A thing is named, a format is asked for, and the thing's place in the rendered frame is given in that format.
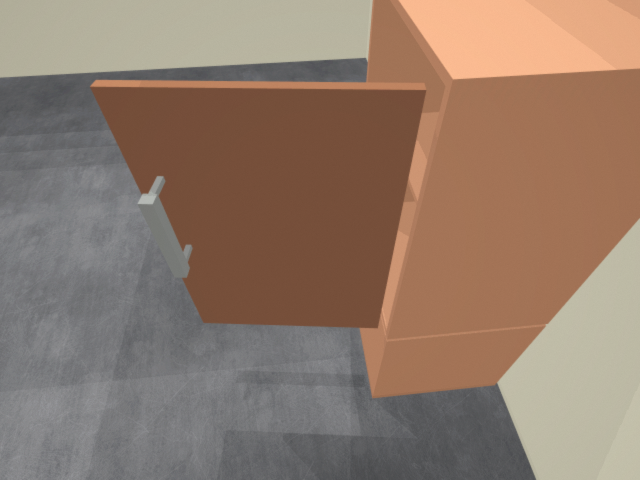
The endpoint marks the handle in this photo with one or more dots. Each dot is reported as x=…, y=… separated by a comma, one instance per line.
x=160, y=226

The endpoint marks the cupboard door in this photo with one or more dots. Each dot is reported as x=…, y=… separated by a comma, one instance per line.
x=290, y=193

